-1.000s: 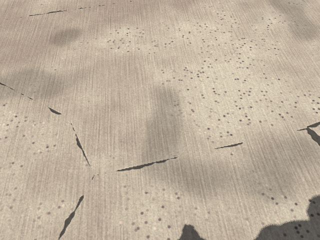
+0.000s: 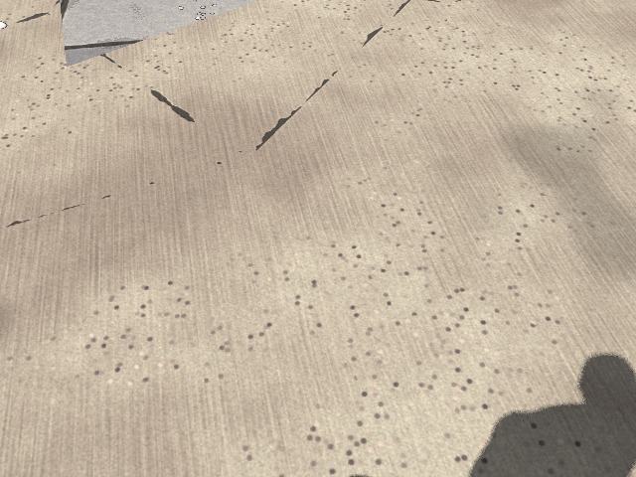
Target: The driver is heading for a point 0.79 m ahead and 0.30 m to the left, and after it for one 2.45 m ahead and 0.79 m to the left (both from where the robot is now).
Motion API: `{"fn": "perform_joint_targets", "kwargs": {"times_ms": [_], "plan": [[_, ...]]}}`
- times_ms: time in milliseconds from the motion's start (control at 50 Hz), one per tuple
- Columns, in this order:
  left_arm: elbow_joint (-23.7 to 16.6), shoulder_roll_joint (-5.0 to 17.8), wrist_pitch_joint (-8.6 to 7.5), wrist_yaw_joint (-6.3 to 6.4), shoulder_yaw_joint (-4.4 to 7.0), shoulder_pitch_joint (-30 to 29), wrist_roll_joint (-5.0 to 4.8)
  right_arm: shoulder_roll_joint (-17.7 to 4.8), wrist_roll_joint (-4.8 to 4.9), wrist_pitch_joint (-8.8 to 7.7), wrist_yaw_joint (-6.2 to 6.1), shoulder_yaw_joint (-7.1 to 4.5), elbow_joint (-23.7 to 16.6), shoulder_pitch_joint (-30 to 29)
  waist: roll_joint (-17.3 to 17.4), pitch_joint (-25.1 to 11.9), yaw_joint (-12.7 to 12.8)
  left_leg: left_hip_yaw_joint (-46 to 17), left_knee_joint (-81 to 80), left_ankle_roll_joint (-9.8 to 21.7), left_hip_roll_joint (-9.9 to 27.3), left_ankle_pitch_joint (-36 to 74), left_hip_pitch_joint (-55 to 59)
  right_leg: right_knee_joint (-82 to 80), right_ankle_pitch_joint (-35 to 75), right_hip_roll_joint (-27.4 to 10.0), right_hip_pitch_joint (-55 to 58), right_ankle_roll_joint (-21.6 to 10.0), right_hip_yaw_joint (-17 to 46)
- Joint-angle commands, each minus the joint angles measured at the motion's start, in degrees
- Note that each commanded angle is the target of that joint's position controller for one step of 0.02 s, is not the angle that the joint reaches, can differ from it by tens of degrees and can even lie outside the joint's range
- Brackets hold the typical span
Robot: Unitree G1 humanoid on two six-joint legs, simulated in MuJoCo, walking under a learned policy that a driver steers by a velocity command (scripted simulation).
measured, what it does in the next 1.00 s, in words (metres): walks ahead, turning left: left foot, then right foot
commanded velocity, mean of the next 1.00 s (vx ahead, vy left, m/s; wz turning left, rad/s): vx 0.85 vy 0.00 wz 0.81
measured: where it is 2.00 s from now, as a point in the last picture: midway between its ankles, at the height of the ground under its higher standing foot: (207, 282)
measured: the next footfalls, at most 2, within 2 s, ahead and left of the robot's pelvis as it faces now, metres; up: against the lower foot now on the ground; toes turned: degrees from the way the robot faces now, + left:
left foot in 0.28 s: +0.45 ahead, +0.10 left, +0.00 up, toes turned +17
right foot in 0.68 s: +0.89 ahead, +0.11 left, +0.00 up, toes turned +41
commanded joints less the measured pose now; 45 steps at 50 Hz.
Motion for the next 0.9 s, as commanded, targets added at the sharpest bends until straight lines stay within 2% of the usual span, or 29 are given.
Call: {"fn": "perform_joint_targets", "kwargs": {"times_ms": [20,40,60,120,160,200,240,260,280,300,320,340,360,400,440,520,600,640,660,680,700,720,740,760,780,800,820,840,900], "plan": [[-0.1,1.3,-2.0,-0.21,0.5,2.5,-1.62,1.6,-0.91,1.68,1.48,0.51,-5.8,-3.7,-5.9,3.7,-0.2,-2.3,-0.4,-0.6,5.2,4.0,-13.8,-18.7,6.2,-14.4,5.7,-4.4,9.9],[0.0,2.5,-2.45,-0.34,0.68,2.1,-1.46,2.3,-1.02,1.76,2.01,1.02,-7.9,-5.5,-8.3,4.5,-1.3,-1.6,-3.2,-0.6,5.7,7.5,-13.9,-19.3,10.7,-15.0,4.2,-4.6,6.7],[0.4,2.0,-2.69,-0.42,0.65,1.2,-1.3,2.0,-0.91,1.72,2.36,1.21,-9.0,-7.9,-7.6,5.9,-1.9,-0.6,-6.0,-0.5,5.5,10.9,-13.9,-19.8,15.2,-13.1,3.4,-3.9,2.3],[0.6,5.0,-3.07,0.01,1.26,0.4,-1.03,0.9,-0.36,1.48,3.62,1.72,-11.0,-13.1,-4.2,7.0,-2.3,4.7,-21.3,1.5,3.1,20.4,-6.7,-22.5,22.3,-10.4,2.6,-2.5,-6.8],[1.4,7.5,-2.98,0.32,1.66,3.2,-1.31,0.1,-0.67,1.09,4.02,1.78,-11.9,-16.0,-3.2,8.0,-1.9,9.4,-27.9,3.6,-0.2,21.8,-2.3,-19.8,42.2,-11.4,7.2,-1.8,-9.1],[0.9,11.0,-1.33,1.09,2.53,5.3,-1.11,-2.3,-0.37,0.74,3.37,1.04,-10.2,-12.0,-5.8,3.2,-4.2,12.8,-29.4,5.3,-5.4,16.5,3.5,-9.6,65.9,-12.0,15.2,-1.1,-9.5],[-0.7,14.6,1.18,1.69,3.66,2.4,-0.4,-6.3,-0.19,0.6,2.2,-1.06,-5.6,5.8,-8.0,-6.6,-13.6,10.7,-29.1,7.9,-8.9,8.2,22.5,15.2,74.7,-14.5,13.1,-2.0,-7.7],[-1.3,14.2,1.81,1.33,3.68,1.6,0.02,-9.2,-0.29,0.8,0.85,-2.83,-2.1,15.8,-5.4,-10.9,-16.9,6.7,-32.0,9.1,-9.9,3.4,36.6,33.5,62.2,-13.0,4.7,-1.5,-6.7],[-2.8,6.8,1.51,0.14,2.03,0.9,0.2,-13.3,0.79,1.59,-0.48,-4.33,-1.9,11.2,8.5,-5.0,-11.3,-7.6,-37.1,11.6,-2.3,1.3,39.8,56.4,2.8,-1.7,-11.7,0.7,-6.0],[-10.0,5.1,0.37,-0.05,1.05,5.0,-0.95,-20.1,-1.16,2.5,-0.35,-5.43,-5.2,6.7,16.0,-14.8,-4.4,-42.4,-48.4,23.8,10.2,-2.9,55.7,72.5,-15.0,4.7,-34.1,3.3,5.0],[-11.1,7.4,-1.3,0.12,0.64,-1.0,-0.24,-17.9,-0.8,2.54,-0.9,-5.58,-6.6,7.5,3.2,-15.2,-7.4,-49.0,-56.9,22.8,12.0,-9.2,54.1,69.9,-9.3,0.8,-38.5,2.3,12.9],[-11.0,7.5,-2.11,0.17,0.34,-3.3,-0.48,-14.7,-0.51,1.97,-1.52,-4.93,-5.0,6.9,-3.1,-6.8,-5.4,-45.3,-58.6,20.0,10.9,-7.3,44.9,63.4,-6.3,-1.7,-37.9,1.9,13.3],[-10.9,6.6,-2.04,0.35,-0.05,-4.6,0.13,-12.4,-0.24,1.09,-1.79,-4.28,-4.0,5.8,-7.4,-2.1,-2.4,-39.5,-58.4,17.7,8.3,-1.2,35.6,56.8,-5.6,-4.0,-34.2,2.1,13.1],[-10.2,5.8,0.35,0.39,-0.54,-2.9,1.92,-9.3,0.3,-0.65,-2.04,-2.94,-4.5,2.6,-8.1,1.1,1.8,-30.0,-57.9,16.3,3.4,9.4,21.7,49.8,-7.1,-6.0,-25.8,3.5,13.0],[-11.4,4.9,2.35,0.05,-0.83,-4.8,1.9,-8.5,0.55,-1.8,-1.68,-2.52,-4.8,2.1,-7.0,2.2,2.7,-25.9,-60.5,16.2,0.7,7.6,14.0,41.1,-9.0,-7.3,-22.8,5.1,11.9],[-16.6,1.9,2.36,-1.25,-2.33,-17.5,-0.05,-9.1,0.61,-2.49,-0.94,-3.13,-5.3,2.7,-2.9,5.0,-1.2,-21.0,-63.1,11.8,-4.7,12.0,7.0,18.3,13.4,-5.0,-15.1,5.3,8.6],[-17.6,4.3,1.87,-1.07,-1.71,-19.7,-1.02,-10.3,1.12,-2.43,-0.76,-3.93,-4.7,5.3,0.1,2.2,-3.7,-23.6,-58.6,8.0,-2.4,23.4,16.7,6.5,19.5,-1.8,-9.1,3.6,9.4],[-15.9,7.3,1.56,-0.27,-0.41,-13.7,-1.05,-11.9,0.71,-2.24,-1.23,-4.34,-5.0,4.4,0.7,-1.6,-0.8,-24.9,-49.9,5.6,-2.1,34.8,21.4,3.8,13.1,0.8,-1.3,2.7,10.1],[-13.8,10.0,1.3,0.47,0.88,-5.2,-1.15,-13.8,0.36,-2.25,-1.04,-4.63,-5.1,2.9,-0.7,-6.9,4.2,-23.3,-39.3,4.2,-3.5,40.6,21.9,4.0,7.2,1.8,7.6,2.0,9.2],[-11.1,12.5,1.06,1.57,2.16,7.1,-0.77,-13.0,0.13,-2.71,-0.73,-4.32,-5.7,0.0,-1.7,-12.3,11.1,-21.0,-24.1,2.8,-5.8,37.8,15.1,5.5,2.2,-1.2,21.5,1.1,10.6],[-9.5,15.9,0.65,2.74,3.16,18.1,1.21,-3.6,-0.07,-3.26,-1.13,-1.83,-7.7,-0.5,-12.0,-18.7,12.8,-16.0,-3.7,2.4,-10.0,2.6,5.0,3.2,-15.3,-16.5,33.6,0.0,25.7],[-10.8,20.2,0.91,2.24,4.02,10.1,2.15,-0.4,2.64,-2.82,-1.34,-0.32,-11.4,8.3,-30.8,-23.7,2.9,-8.8,8.2,0.3,-13.7,-16.6,-9.7,-10.7,-16.3,-29.9,37.6,-6.4,60.7],[-12.6,12.9,1.29,1.81,3.2,3.2,1.62,-6.0,0.33,-1.28,-2.3,-0.77,-8.4,4.4,-15.2,-14.4,3.1,-7.3,10.6,0.2,-7.1,-10.3,-13.9,-9.9,-12.9,-26.8,29.2,-7.7,55.1],[-12.6,7.5,1.46,1.5,1.68,0.2,1.11,-7.3,-0.42,-0.48,-1.94,-1.3,-8.3,-0.1,-7.6,-7.9,3.4,-5.4,7.7,-0.6,-4.6,-5.8,-12.9,-7.0,1.8,-23.6,21.9,-7.5,40.5],[-11.3,4.9,1.62,1.16,0.92,-0.1,1.23,-7.0,-0.64,0.25,-1.35,-1.48,-8.3,-2.2,-3.3,-4.2,2.8,-4.4,5.9,-1.6,-3.0,-5.1,-11.3,-5.8,18.2,-20.9,16.5,-7.1,30.4],[-9.6,4.8,1.53,1.23,0.57,2.1,0.47,-6.0,-1.24,1.07,-0.48,-1.55,-9.5,-4.3,-4.5,-2.4,2.8,-3.9,3.7,-2.1,-1.7,-6.4,-10.1,-5.6,29.5,-18.4,13.0,-6.4,22.6],[-9.9,5.6,0.13,1.24,1.79,-2.3,-2.51,-4.9,4.39,0.76,-1.14,-1.75,-12.0,-3.5,-13.6,-0.9,0.9,-5.7,3.2,-3.6,1.2,-6.1,-9.8,-6.4,34.0,-15.5,11.6,-6.6,19.9],[-8.9,4.5,-0.71,0.92,1.43,-3.1,-3.25,-4.2,4.75,0.92,-1.3,-1.06,-12.5,-4.4,-12.5,-0.6,0.6,-5.7,-0.6,-4.1,1.0,-6.8,-9.4,-7.8,36.3,-14.7,9.7,-7.1,18.2],[-7.1,8.4,-1.11,0.58,2.55,-5.4,-3.57,-0.6,1.84,0.39,-0.79,0.82,-14.4,-8.6,-6.6,1.0,-1.2,-3.7,-19.0,-5.2,-0.8,-3.3,-4.2,-10.7,42.6,-14.4,2.5,-9.3,13.5]]}}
